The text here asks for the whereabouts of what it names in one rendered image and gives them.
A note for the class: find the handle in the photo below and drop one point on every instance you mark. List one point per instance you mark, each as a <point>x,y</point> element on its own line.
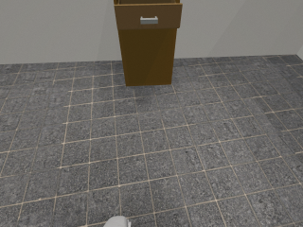
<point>148,21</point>

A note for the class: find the robot left thigh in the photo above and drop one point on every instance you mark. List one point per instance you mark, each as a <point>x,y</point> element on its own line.
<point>118,221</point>

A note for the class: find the drawer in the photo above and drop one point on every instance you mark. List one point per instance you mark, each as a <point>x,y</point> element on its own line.
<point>129,12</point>

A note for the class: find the cabinet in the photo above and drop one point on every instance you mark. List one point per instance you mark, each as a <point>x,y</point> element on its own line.
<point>147,55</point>

